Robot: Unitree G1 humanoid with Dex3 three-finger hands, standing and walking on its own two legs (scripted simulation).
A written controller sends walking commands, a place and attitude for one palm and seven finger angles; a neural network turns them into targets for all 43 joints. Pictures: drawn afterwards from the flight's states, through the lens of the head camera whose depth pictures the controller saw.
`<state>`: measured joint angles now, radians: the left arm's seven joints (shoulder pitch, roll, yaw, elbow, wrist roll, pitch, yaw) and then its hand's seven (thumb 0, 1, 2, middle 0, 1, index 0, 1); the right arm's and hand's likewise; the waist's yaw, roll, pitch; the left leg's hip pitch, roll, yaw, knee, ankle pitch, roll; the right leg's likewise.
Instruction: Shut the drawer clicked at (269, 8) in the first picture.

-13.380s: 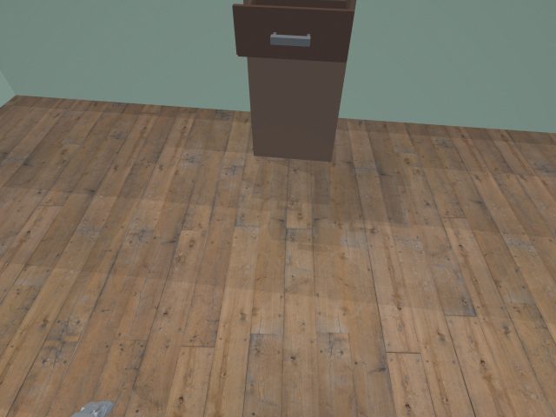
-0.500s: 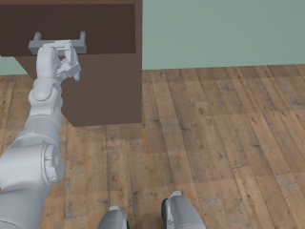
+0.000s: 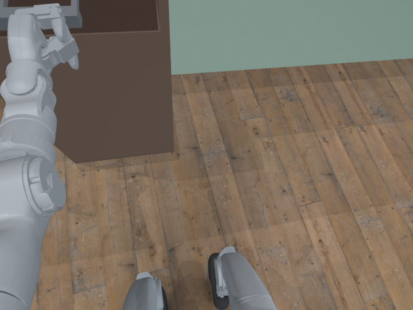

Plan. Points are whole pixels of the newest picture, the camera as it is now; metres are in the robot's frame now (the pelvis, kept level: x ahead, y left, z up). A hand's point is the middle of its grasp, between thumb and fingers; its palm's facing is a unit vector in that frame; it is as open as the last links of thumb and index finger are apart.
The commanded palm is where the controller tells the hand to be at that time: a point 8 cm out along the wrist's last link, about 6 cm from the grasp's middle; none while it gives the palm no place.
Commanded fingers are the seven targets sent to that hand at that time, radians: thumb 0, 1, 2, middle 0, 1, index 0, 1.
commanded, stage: push the drawer shut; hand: left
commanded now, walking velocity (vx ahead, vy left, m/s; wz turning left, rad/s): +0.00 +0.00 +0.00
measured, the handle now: (39, 9) +0.65 +0.19 +0.09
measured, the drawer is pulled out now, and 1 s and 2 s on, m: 0.00 0.00 0.00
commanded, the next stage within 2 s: pull the fist back off the drawer in 0.34 s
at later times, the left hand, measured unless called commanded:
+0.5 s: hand (61, 40) +0.58 +0.16 +0.09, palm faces -0.01 -1.00 -0.05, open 3.0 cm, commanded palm +0.61 +0.18 +0.09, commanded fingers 0.00 0.90 0.90 -1.40 -1.60 -1.40 -1.60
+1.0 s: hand (67, 43) +0.58 +0.15 +0.09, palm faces -0.01 -1.00 -0.03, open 3.0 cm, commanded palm +0.55 +0.19 +0.09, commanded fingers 0.00 0.90 0.90 -1.40 -1.60 -1.40 -1.60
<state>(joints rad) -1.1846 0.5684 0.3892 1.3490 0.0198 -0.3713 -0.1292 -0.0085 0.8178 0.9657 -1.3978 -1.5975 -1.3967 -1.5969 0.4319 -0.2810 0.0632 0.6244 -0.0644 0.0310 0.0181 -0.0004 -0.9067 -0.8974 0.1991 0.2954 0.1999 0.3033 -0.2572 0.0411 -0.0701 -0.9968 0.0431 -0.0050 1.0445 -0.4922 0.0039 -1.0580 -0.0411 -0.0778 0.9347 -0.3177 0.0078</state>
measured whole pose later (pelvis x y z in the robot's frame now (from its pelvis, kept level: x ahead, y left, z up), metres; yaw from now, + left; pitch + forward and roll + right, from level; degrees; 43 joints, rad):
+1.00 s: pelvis +0.00 +0.01 +0.00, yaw -1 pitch +26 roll -3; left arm -1.17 0.58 0.40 1.29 0.01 -0.32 -0.14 -0.01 0.77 0.91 -1.40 -1.60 -1.40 -1.60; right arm 0.47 -0.27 0.08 0.60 -0.07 0.04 0.04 0.00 -0.91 -0.90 0.20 0.30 0.20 0.30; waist -0.27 0.04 -0.07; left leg -1.02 0.05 0.00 1.05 -0.49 0.02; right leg -1.07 -0.03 -0.07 0.92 -0.30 0.02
